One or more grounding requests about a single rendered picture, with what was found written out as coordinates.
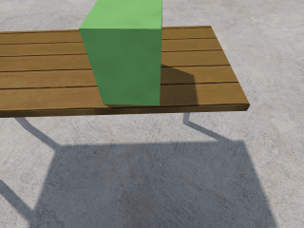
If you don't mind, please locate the table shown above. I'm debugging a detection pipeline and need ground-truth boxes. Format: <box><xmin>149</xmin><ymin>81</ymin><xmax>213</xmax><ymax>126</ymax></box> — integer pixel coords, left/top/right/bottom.
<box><xmin>0</xmin><ymin>26</ymin><xmax>250</xmax><ymax>184</ymax></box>

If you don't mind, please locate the carton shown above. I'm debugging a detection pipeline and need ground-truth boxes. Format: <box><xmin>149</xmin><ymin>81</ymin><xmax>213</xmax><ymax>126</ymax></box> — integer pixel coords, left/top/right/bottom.
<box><xmin>79</xmin><ymin>0</ymin><xmax>162</xmax><ymax>105</ymax></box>

